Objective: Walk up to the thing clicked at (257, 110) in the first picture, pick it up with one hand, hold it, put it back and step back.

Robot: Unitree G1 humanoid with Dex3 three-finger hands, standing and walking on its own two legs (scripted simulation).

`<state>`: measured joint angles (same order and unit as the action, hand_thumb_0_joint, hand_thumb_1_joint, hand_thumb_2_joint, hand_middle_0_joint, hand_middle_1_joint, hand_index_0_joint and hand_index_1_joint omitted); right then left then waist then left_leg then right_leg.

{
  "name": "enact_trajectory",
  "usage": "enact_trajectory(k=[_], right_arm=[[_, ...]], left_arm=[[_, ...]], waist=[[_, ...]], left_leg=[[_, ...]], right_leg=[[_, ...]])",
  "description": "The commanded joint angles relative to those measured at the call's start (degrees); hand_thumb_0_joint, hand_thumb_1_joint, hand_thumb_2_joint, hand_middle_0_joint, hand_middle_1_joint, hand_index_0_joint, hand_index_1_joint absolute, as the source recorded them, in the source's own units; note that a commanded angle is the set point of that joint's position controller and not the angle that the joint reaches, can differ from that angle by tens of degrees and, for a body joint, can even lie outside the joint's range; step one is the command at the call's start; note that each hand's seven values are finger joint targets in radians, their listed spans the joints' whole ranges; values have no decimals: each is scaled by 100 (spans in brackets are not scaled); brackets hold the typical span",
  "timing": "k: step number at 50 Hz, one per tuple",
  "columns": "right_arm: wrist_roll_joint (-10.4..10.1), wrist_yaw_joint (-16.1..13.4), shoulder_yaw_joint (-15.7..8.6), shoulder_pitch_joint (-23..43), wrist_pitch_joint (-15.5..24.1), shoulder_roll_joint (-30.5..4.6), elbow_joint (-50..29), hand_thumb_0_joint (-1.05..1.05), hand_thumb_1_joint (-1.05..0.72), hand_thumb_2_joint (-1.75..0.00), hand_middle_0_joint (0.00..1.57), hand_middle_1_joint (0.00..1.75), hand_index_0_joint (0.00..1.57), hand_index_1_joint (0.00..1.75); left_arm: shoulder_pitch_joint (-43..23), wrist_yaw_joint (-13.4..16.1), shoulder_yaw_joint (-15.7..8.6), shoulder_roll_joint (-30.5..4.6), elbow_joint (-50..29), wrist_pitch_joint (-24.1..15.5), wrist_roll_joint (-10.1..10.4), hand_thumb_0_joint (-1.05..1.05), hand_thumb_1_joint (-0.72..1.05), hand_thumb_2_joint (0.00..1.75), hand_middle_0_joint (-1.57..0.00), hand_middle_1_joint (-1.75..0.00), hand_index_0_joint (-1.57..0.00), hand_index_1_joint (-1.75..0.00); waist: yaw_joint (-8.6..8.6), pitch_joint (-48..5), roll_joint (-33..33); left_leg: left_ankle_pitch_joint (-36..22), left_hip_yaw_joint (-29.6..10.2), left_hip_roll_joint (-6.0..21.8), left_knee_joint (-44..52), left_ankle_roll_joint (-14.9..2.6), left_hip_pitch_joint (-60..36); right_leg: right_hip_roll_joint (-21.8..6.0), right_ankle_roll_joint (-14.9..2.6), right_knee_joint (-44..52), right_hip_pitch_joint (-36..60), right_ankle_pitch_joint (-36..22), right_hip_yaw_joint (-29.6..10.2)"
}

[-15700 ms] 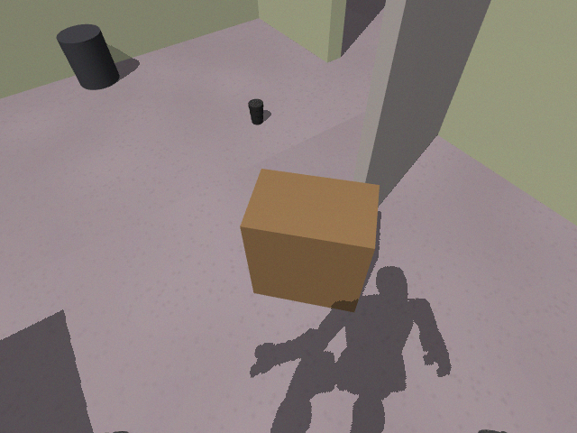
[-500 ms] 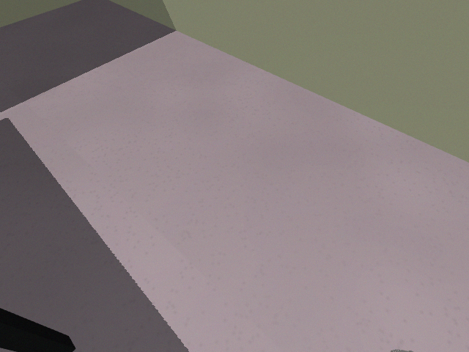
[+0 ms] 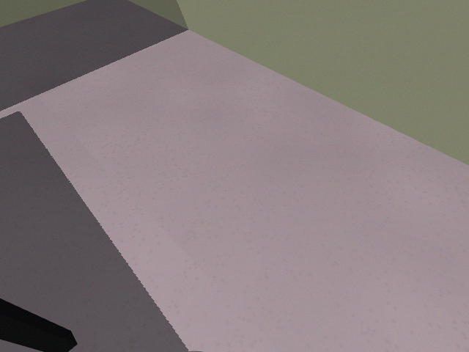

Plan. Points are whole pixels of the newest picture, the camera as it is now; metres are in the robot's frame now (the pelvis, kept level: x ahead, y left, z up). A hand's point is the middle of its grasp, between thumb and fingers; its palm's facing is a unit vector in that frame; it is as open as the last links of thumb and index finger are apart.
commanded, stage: walk up
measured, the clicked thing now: out of the picture -0.36 -1.17 -0.72
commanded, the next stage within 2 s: none
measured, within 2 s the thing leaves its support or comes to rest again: neither
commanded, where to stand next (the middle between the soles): +0.43 -0.01 m, yaw -2 degrees
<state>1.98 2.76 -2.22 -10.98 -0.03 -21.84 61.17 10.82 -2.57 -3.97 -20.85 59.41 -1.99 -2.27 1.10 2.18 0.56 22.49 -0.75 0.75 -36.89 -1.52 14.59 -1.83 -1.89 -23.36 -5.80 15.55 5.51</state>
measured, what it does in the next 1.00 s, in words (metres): walks ahead, turning right: left foot, then right foot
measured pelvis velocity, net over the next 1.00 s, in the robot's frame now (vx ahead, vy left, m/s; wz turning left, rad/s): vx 0.38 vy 0.06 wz -0.59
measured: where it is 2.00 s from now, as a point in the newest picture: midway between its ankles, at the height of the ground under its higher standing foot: (220, 292)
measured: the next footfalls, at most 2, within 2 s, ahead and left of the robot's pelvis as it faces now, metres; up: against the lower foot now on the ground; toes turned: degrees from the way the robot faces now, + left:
left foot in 0.14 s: +0.13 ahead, +0.16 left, +0.00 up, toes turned +3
right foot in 0.56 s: +0.31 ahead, -0.14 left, +0.00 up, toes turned -16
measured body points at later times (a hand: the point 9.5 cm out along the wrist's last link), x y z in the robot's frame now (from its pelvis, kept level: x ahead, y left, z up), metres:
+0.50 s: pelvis +0.16 +0.03 -0.01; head +0.17 +0.01 +0.44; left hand +0.25 +0.35 -0.12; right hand +0.21 -0.29 -0.13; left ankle +0.09 +0.16 -0.74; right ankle +0.26 -0.13 -0.72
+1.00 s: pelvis +0.38 +0.06 -0.02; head +0.43 +0.04 +0.42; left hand +0.62 +0.32 -0.13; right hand +0.32 -0.29 -0.12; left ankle +0.52 +0.13 -0.74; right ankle +0.28 -0.10 -0.72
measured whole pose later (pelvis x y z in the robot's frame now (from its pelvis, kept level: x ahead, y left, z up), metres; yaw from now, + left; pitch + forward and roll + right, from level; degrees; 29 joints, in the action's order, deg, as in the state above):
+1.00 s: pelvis +0.38 +0.06 -0.02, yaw -34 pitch -1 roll -1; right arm 1.7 3.3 -5.1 -7.3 -2.1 -24.7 43.4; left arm 16.9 2.3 -4.6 -25.3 44.4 1.6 -0.9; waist 1.5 8.3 1.0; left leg 12.5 -1.4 2.1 -38.4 0.9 24.1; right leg 2.6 1.4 -48.5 -20.8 26.3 -14.2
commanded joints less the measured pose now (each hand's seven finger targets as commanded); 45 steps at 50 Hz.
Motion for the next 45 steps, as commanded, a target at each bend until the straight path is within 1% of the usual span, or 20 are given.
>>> enact_trajectory(k=[1, 4, 6, 7, 8, 9, 12, 16, 20, 23, 26, 27, 28, 29, 30, 32, 35, 39, 42, 45], right_arm=[[-21, 24, -408, 434, 269, -1242, -854, 0, -90, -90, 20, 30, 20, 30], [1, 80, -483, 100, 342, -1150, -851, 0, -90, -90, 20, 30, 20, 30], [44, 16, -615, -917, 385, -1157, -580, 0, -90, -90, 20, 30, 20, 30], [87, -62, -768, -1547, 416, -1488, -477, 0, -90, -90, 20, 30, 20, 30], [171, -125, -891, -1781, 453, -2203, -622, 0, -90, -90, 20, 30, 20, 30], [-12, -111, -862, -1271, 459, -2291, -880, 0, -90, -90, 20, 30, 20, 30], [-58, -163, -635, -445, 492, -1705, -1268, 0, -90, -90, 20, 30, 20, 30], [-81, -156, -612, -602, 576, -1648, -1384, 0, -90, -90, 20, 30, 20, 30], [-217, -11, -628, 237, 417, -1491, -1692, 0, -90, -90, 20, 30, 20, 30], [-227, 21, -619, 391, 347, -1550, -1714, 0, -90, -90, 20, 30, 20, 30], [-214, 63, -558, 510, 238, -1441, -1792, 0, -90, -90, 20, 30, 20, 30], [-191, 85, -493, 505, 182, -1265, -1823, 0, -90, -90, 20, 30, 20, 30], [-221, 124, -387, 441, 146, -944, -1940, 0, -90, -90, 20, 30, 20, 30], [-310, 141, -355, 529, 138, -943, -2240, 0, -90, -90, 20, 30, 20, 30], [-216, 112, -410, 779, 123, -1319, -2202, 0, -90, -90, 20, 30, 20, 30], [-306, 152, -377, 695, 119, -1298, -2040, 0, -90, -90, 20, 30, 20, 30], [-200, 218, -426, 100, 4, -1311, -1914, 0, -90, -90, 20, 30, 20, 30], [-80, 287, -504, 320, -109, -1229, -2173, 0, -90, -90, 20, 30, 20, 30], [-77, 204, -492, 490, -113, -1016, -2269, 0, -90, -90, 20, 30, 20, 30], [-101, 64, -551, -108, -57, -1013, -2131, 0, -90, -90, 20, 30, 20, 30]], left_arm=[[34, 108, -500, -1893, -587, -170, -17, 0, 90, 90, -20, -30, -20, -30], [-270, 29, -424, -1776, -883, -157, -22, 0, 90, 90, -20, -30, -20, -30], [-386, -7, -342, -1542, -995, -94, 47, 0, 90, 90, -20, -30, -20, -30], [-1, -12, -245, -1217, -1030, -78, 83, 0, 90, 90, -20, -30, -20, -30], [128, -23, -123, -761, -1196, -70, 117, 0, 90, 90, -20, -30, -20, -30], [50, 60, -258, -1402, -1109, -10, 105, 0, 90, 90, -20, -30, -20, -30], [550, 32, -231, -1533, -813, 1, 208, 0, 90, 90, -20, -30, -20, -30], [632, -78, -220, -1457, -859, 7, 146, 0, 90, 90, -20, -30, -20, -30], [-129, -254, -211, -1400, -1130, 223, 181, 0, 90, 90, -20, -30, -20, -30], [31, -283, -187, -1334, -1048, 207, 155, 0, 90, 90, -20, -30, -20, -30], [814, -184, -268, -1374, -905, 106, 99, 0, 90, 90, -20, -30, -20, -30], [1593, -93, -367, -1559, -688, 47, 84, 0, 90, 90, -20, -30, -20, -30], [2172, 45, -488, -2000, -703, -6, 72, 0, 90, 90, -20, -30, -20, -30], [1795, 72, -442, -2418, -884, -65, 123, 0, 90, 90, -20, -30, -20, -30], [1398, 114, -460, -2371, -1061, -62, 238, 0, 90, 90, -20, -30, -20, -30], [852, 228, -367, -1990, -1204, -59, 288, 0, 90, 90, -20, -30, -20, -30], [515, 299, -373, -1797, -1415, -104, 220, 0, 90, 90, -20, -30, -20, -30], [622, 345, -435, -1828, -1695, -147, 153, 0, 90, 90, -20, -30, -20, -30], [438, 384, -429, -1784, -1977, -67, 87, 0, 90, 90, -20, -30, -20, -30], [89, 458, -404, -1746, -2269, 48, 106, 0, 90, 90, -20, -30, -20, -30]], waist=[[181, 455, -719], [-64, 346, -860], [-622, -58, -285], [-839, -554, 867], [-870, -452, 2239], [-693, -332, 992], [-173, 317, 467], [-194, 391, 735], [-252, 200, 868], [-150, 305, 747], [324, -147, 65], [737, -472, -807], [990, -509, -1934], [574, -346, -2339], [481, -271, -1205], [151, -36, -723], [-165, -36, -1156], [-65, -147, -832], [-78, -119, -926], [-491, -386, -1056]], left_leg=[[399, -283, 534, -742, 42, 1792], [-165, 87, 407, 241, 67, 536], [-1244, 569, -36, 1118, 98, -1260], [-666, 13, 188, 1523, -146, -2280], [399, -3026, 1762, 2384, -732, -2570], [1396, -3685, 2219, 2632, -1354, -1602], [676, -2057, 1722, 2423, -1082, -950], [-802, -1000, 1566, 2454, -1126, -778], [-33, -88, 1670, 2550, -932, -560], [27, 524, 1425, 2128, -712, -333], [-1521, 1066, 1224, 248, -597, -166], [-1822, 1224, 790, -1358, -414, 326], [-456, 1125, 200, -2785, -95, 1252], [1344, 452, -538, -3358, 166, 2685], [1395, -448, 41, -3483, 201, 2338], [778, -491, 279, -3068, 133, 2397], [-5, -284, 344, -2147, 184, 1365], [-236, -112, 245, -1274, 362, 1172], [-612, -34, 36, -591, 340, 648], [-1166, -199, -117, 443, 180, -508]], right_leg=[[-1900, -1181, 1633, 508, 1983, -2032], [-1333, -898, 1017, -191, 756, -979], [-805, -567, -552, -1085, -374, -157], [-319, -338, -2301, -1610, -465, 266], [658, -46, -3660, -3200, 1837, -215], [140, -129, -3932, -2826, 1920, -1214], [-237, -80, -3877, -2792, 826, -1374], [-317, 187, -2796, -2447, 381, -1030], [-737, 194, -2036, -2028, -160, -558], [-510, 142, -1778, -1633, -456, -75], [-150, -2, -1315, -454, -148, 137], [122, -168, -976, 509, 24, -97], [-726, -554, -64, 988, 719, -1909], [-1886, -1338, 1228, 1082, 1285, -5390], [-2125, -1585, 1374, 414, 2081, -5868], [-1482, -1150, 984, 440, 1061, -4278], [-742, -731, 906, -640, 402, -2914], [-497, -876, 732, -869, 297, -2632], [-377, -778, 170, -1286, -1375, -2540], [-202, -469, -980, -1714, -2487, -2549]])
